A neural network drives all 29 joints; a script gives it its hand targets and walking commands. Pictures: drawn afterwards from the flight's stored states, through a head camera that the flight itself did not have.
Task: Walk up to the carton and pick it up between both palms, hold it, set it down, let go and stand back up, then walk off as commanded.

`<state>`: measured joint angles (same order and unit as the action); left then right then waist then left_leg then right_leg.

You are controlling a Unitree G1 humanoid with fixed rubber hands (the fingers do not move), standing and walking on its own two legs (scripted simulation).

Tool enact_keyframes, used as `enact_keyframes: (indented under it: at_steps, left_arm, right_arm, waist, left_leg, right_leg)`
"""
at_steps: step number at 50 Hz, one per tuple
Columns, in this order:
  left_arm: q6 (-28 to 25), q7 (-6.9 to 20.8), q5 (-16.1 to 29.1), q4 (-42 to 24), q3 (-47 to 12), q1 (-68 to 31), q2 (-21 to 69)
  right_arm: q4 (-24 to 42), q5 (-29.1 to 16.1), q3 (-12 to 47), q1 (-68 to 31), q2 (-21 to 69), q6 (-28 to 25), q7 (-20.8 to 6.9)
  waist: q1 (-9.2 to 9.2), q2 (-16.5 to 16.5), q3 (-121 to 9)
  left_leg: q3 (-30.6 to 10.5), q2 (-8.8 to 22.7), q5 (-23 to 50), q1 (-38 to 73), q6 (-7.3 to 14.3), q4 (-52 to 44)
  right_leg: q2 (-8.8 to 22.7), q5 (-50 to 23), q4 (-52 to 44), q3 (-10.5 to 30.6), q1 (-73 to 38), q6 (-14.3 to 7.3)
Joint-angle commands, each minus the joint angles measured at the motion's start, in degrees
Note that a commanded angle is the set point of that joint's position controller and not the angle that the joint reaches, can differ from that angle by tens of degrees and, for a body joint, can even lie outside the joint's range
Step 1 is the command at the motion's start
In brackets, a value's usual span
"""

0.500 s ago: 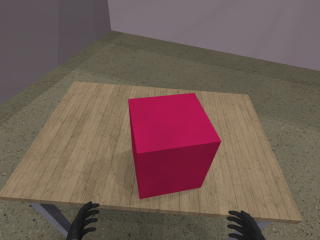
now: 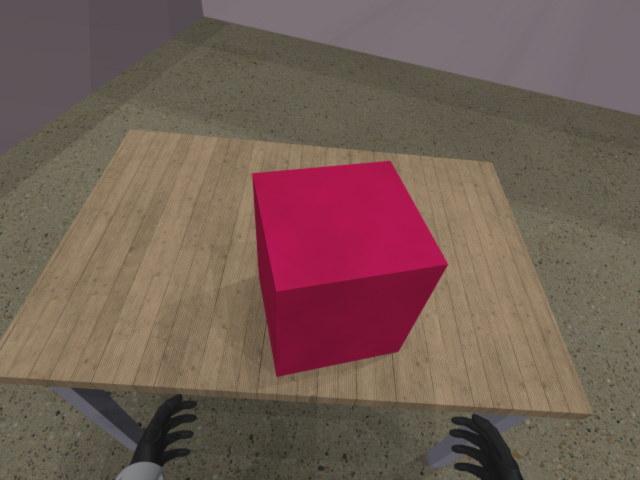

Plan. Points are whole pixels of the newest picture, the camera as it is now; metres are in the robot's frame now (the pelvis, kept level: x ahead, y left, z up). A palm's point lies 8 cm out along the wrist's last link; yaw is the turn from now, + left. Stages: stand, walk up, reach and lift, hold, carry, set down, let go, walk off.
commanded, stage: let go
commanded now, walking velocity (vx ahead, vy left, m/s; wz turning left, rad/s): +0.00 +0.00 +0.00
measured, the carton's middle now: (332, 271) +0.42 +0.00 -0.01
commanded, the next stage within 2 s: stand in 0.44 s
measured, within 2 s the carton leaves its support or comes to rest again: neither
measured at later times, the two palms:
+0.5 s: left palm (118, 433) +0.18 +0.26 -0.08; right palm (465, 465) +0.18 -0.19 -0.09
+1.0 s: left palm out of the picture +0.13 +0.32 -0.12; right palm out of the picture +0.11 -0.26 -0.09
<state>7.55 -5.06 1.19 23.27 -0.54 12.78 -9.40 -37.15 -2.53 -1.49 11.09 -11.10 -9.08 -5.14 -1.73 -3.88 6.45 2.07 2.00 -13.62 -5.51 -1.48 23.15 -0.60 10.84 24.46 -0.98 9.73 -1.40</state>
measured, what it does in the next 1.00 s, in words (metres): stands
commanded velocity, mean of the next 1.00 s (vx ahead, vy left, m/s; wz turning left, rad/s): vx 0.00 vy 0.00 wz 0.00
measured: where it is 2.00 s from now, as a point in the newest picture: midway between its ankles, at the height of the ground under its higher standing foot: outside the picture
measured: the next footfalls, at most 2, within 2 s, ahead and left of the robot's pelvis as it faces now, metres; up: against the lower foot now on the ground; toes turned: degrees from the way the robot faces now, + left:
right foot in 1.58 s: -0.04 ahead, -0.10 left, +0.00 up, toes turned +2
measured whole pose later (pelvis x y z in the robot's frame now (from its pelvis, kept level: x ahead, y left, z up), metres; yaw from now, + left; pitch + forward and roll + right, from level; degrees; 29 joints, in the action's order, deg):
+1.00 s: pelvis +0.03 +0.03 +0.00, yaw -2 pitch -5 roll +0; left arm -0.4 -0.7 -2.1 52.3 1.2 10.8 -19.4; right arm -51.0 1.1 -2.7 11.7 -18.7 -0.4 -0.2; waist -0.1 -1.9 1.8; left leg 4.2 0.6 -18.3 -3.7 1.2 26.5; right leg 0.7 13.8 26.2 1.3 7.9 1.4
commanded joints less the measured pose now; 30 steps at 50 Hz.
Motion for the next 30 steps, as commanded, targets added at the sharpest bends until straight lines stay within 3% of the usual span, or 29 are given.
enact_keyframes:
  at_steps: [1, 2, 3, 4, 5, 7, 8, 9, 10, 11, 12, 13, 14, 15, 16, 17, 18, 21, 22, 23, 24, 25, 27, 28, 29, 30]
  left_arm:
    - [-1.71, -0.14, -1.59, -10.26, 1.28, -2.85, -6.31]
    - [-1.67, -0.46, -1.53, -10.99, 1.18, -3.17, -5.44]
    - [-1.80, -0.38, -1.03, -11.43, -0.01, -2.91, -4.64]
    - [-1.93, 0.06, -0.78, -10.36, 0.51, -2.53, -5.38]
    - [-1.58, 0.20, -1.11, -10.52, 0.79, -1.81, -6.17]
    - [-1.09, 1.95, -1.40, -2.52, 1.17, -2.63, -6.21]
    - [-1.35, 1.97, -1.91, -3.34, 1.44, -1.62, -6.23]
    - [-1.21, 1.98, -1.84, -4.27, 0.95, -1.85, -5.98]
    - [-1.57, 2.18, -1.98, -4.96, 1.57, -1.86, -5.89]
    - [-1.22, 3.37, -1.43, 1.31, 1.83, -2.68, -6.08]
    - [-1.66, 3.08, -1.92, 0.07, 1.82, -2.99, -5.54]
    - [-2.15, 3.36, -1.40, -0.02, 2.45, -3.84, -6.03]
    - [-1.82, 3.50, -0.83, 1.38, 2.35, -3.21, -5.92]
    - [-2.28, 3.11, 0.14, -3.80, 1.96, -3.77, -5.95]
    - [-2.77, 3.33, 0.45, -2.22, 1.81, -5.64, -6.19]
    - [-3.01, 2.99, -0.16, -3.62, 2.86, -4.64, -5.94]
    - [-3.46, 3.33, 0.33, -0.34, 1.80, -3.80, -5.20]
    - [-3.66, 3.71, -0.94, 1.63, 2.60, -4.21, -5.02]
    - [-3.36, 4.03, -0.52, 1.76, 2.49, -4.68, -4.74]
    - [-3.71, 3.85, -0.56, 1.28, 2.53, -2.93, -4.91]
    - [-6.15, 3.64, -5.22, 6.34, 6.14, -3.59, -17.08]
    - [-7.43, 3.83, -4.17, 7.05, 5.96, -3.73, -15.69]
    - [-6.97, 3.09, -3.20, 8.94, 5.48, -2.18, -14.71]
    - [-7.87, 3.30, -3.55, 8.38, 5.19, -2.49, -15.32]
    - [-8.39, 3.56, -2.70, 9.40, 5.10, -2.37, -15.36]
    - [-9.02, 3.29, -2.63, 10.65, 4.88, -1.25, -15.39]
  right_arm:
    - [4.38, 0.02, -2.92, -1.19, -5.94, -3.97, 1.32]
    - [4.34, 1.00, -4.67, -3.38, -7.72, -4.73, 1.27]
    - [4.48, 0.05, -4.53, -2.73, -7.46, -5.42, 1.20]
    - [4.31, 0.82, -4.41, -3.46, -7.96, -5.88, 1.49]
    - [3.26, 0.59, -4.10, -1.43, -7.06, -5.48, 1.96]
    - [-1.18, 2.39, -3.16, -2.55, -6.65, -5.38, 2.21]
    - [-0.54, 2.63, -3.39, -2.73, -6.52, -5.96, 2.35]
    - [0.39, 2.45, -3.16, -3.29, -7.99, -6.23, 1.97]
    - [0.71, 2.69, -3.28, -3.48, -8.23, -6.19, 2.12]
    - [-1.42, 4.04, -3.14, -4.71, -7.68, -5.89, 2.85]
    - [-0.87, 3.57, -3.69, -4.64, -8.25, -6.32, 2.62]
    - [0.06, 3.73, -3.66, -5.54, -7.32, -6.47, 2.87]
    - [0.11, 4.62, -3.84, -5.86, -8.55, -6.41, 2.78]
    - [1.44, 4.03, -4.95, -5.96, -9.46, -6.84, 2.80]
    - [-0.95, 4.17, -4.71, -7.40, -8.23, -6.89, 2.87]
    - [-1.07, 3.65, -3.33, -7.48, -9.36, -7.39, 2.55]
    - [-1.33, 3.75, -3.86, -6.33, -8.67, -7.16, 2.38]
    - [-2.79, 4.52, -2.99, -7.32, -8.87, -7.59, 2.58]
    - [-3.17, 4.09, -2.79, -7.95, -8.79, -8.19, 2.79]
    - [-3.83, 3.41, -3.00, -6.10, -9.59, -8.30, 2.71]
    - [-5.50, 3.74, -5.26, 0.66, -20.53, -0.38, 4.99]
    - [-5.02, 4.13, -4.82, -0.93, -17.53, 2.21, 5.44]
    - [-5.02, 4.92, -4.81, -1.87, -18.24, 3.99, 5.31]
    - [-4.52, 3.98, -5.23, -1.08, -18.58, 4.48, 5.46]
    - [-4.29, 4.10, -5.09, -3.06, -18.88, 5.08, 5.29]
    - [-4.65, 3.65, -5.16, -1.66, -18.51, 5.17, 4.74]
  waist:
    - [1.32, 11.41, -11.30]
    - [0.40, 10.50, -10.25]
    - [1.38, 10.25, -9.94]
    - [1.17, 8.25, -10.48]
    - [2.07, 9.81, -10.06]
    - [1.88, 5.94, -6.38]
    - [1.18, 6.91, -6.88]
    - [1.93, 5.64, -8.13]
    - [1.34, 7.32, -8.94]
    - [1.68, 3.11, -4.11]
    - [1.51, 4.22, -5.73]
    - [0.90, 2.83, -6.39]
    - [1.47, 1.90, -6.10]
    - [1.91, 2.25, -8.40]
    - [1.81, 0.38, -6.03]
    - [0.54, 2.50, -8.09]
    - [1.14, -1.21, -6.86]
    - [1.29, 1.16, -7.82]
    - [0.74, -0.09, -7.73]
    - [1.90, 1.86, -9.95]
    - [2.48, -2.69, -13.65]
    - [1.76, -3.08, -11.88]
    - [2.12, -0.21, -9.37]
    - [2.59, 2.59, -15.82]
    - [2.09, 4.75, -14.63]
    - [2.17, 8.20, -15.14]
  left_leg:
    - [1.45, -3.04, 3.80, -1.04, -0.16, -3.20]
    - [0.84, -2.66, 4.84, -1.41, -0.67, -3.02]
    - [1.08, -2.87, 7.45, -0.73, -0.76, -2.45]
    - [0.85, -2.54, 9.30, -0.62, -0.70, -1.89]
    - [0.82, -2.92, 9.90, -0.22, -0.90, -1.60]
    - [1.42, -3.11, 9.56, 0.50, -0.36, -1.78]
    - [1.03, -2.94, 11.47, 0.29, -0.50, -1.78]
    - [1.01, -2.62, 13.25, 3.13, -0.49, -1.18]
    - [0.91, -2.50, 15.14, 3.44, -1.27, -0.97]
    - [1.39, -2.73, 13.87, 1.94, -0.66, -1.54]
    - [1.26, -2.48, 13.37, 3.24, -1.38, -1.87]
    - [1.42, -2.42, 14.11, 2.52, -1.01, -1.85]
    - [1.10, -2.24, 15.25, 2.38, -1.20, -1.84]
    - [0.28, -1.52, 16.76, 3.03, -1.23, -1.20]
    - [0.92, -1.44, 16.73, 2.27, -1.08, -2.25]
    - [0.61, -0.86, 23.92, 3.96, -1.60, -0.61]
    - [0.20, -0.73, 23.58, 4.36, -1.08, -1.18]
    - [-0.60, -0.45, 26.37, 6.44, -1.91, 0.23]
    - [-0.48, -0.53, 26.46, 7.29, -1.90, 0.21]
    - [-0.82, -0.46, 32.37, 9.58, -2.28, 1.63]
    - [-2.09, 5.11, 34.43, 0.22, 1.58, 2.95]
    - [-2.25, 4.90, 29.34, -0.45, 2.03, 1.73]
    - [-1.84, 4.60, 22.84, 1.00, 3.35, 0.16]
    - [-2.28, 5.45, 26.42, 5.31, 3.36, 1.14]
    - [-2.02, 5.21, 26.08, 3.26, 4.09, 1.31]
    - [-2.42, 5.00, 28.46, 4.68, 4.08, 0.94]
  right_leg:
    - [1.07, -1.33, -6.52, 1.91, -3.89, -1.30]
    - [0.33, -2.45, -5.77, 0.89, -3.95, -1.73]
    - [-0.05, -5.78, -5.94, 0.29, -3.37, -1.30]
    - [-0.19, -7.64, -5.74, 0.41, -3.68, -1.06]
    - [0.33, -8.54, -5.87, 0.60, -4.52, -1.05]
    - [0.03, -8.41, -7.21, 1.40, -3.39, -0.88]
    - [-0.18, -9.28, -6.92, 0.95, -3.23, -1.01]
    - [-0.93, -10.33, -6.51, 0.08, -2.91, -0.76]
    - [-1.31, -10.87, -6.03, 0.15, -2.59, -1.26]
    - [-1.11, -9.29, -7.28, 0.50, -2.70, -0.76]
    - [-1.35, -8.12, -7.27, 0.06, -2.63, -0.95]
    - [-1.67, -8.46, -7.00, -0.09, -2.65, -0.90]
    - [-1.97, -8.57, -6.79, -0.22, -3.19, -1.02]
    - [-2.38, -9.55, -5.86, -0.86, -3.65, -1.30]
    - [-2.29, -8.83, -6.60, -0.95, -3.28, -0.92]
    - [-2.73, -12.40, -5.45, -1.02, -2.30, -0.94]
    - [-2.71, -11.65, -6.95, -1.08, -2.94, -0.92]
    - [-3.18, -10.70, -6.69, -0.69, -0.58, -1.10]
    - [-2.87, -11.14, -7.21, -0.74, -1.34, -0.73]
    - [-2.78, -14.00, -7.25, -0.57, -0.82, -1.22]
    - [4.67, -23.01, 3.90, 1.41, -3.78, -0.54]
    - [4.80, -20.44, 4.00, 2.86, -4.78, 0.30]
    - [4.80, -13.66, 1.53, 4.30, -1.33, 0.34]
    - [5.67, -14.20, 3.04, 3.32, -2.40, -0.46]
    - [6.12, -14.15, 0.59, 4.47, -1.64, 0.45]
    - [5.99, -14.86, 1.11, 4.32, -1.43, -0.05]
